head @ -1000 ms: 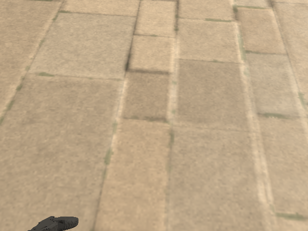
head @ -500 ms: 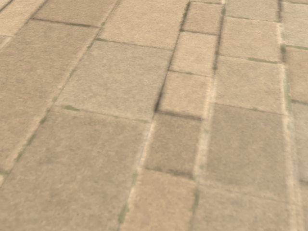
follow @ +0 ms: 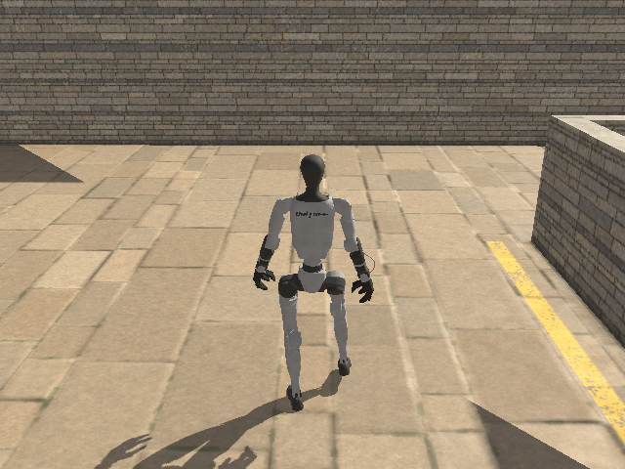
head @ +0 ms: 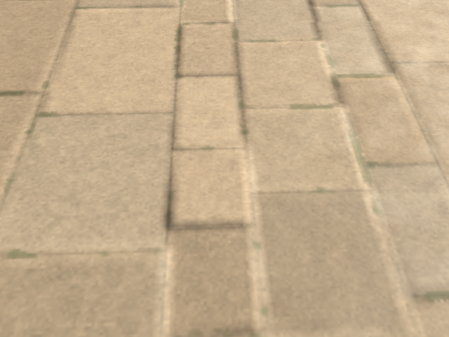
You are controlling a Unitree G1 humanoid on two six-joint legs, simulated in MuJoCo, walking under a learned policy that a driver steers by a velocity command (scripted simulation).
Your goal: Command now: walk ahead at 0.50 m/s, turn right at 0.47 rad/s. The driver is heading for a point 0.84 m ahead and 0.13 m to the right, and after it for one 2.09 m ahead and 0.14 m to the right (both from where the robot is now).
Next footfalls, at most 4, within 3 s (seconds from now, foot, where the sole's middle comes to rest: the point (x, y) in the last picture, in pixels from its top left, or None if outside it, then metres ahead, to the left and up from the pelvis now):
0.22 right None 0.29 -0.14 -0.78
0.74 left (225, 293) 0.63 0.00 -0.78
1.22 right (308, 232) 0.84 -0.30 -0.78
1.64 left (232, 243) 0.81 -0.04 -0.78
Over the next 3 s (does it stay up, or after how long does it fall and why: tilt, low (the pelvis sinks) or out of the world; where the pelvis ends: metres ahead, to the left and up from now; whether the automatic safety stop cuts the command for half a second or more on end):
stays up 0.78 -0.17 -0.01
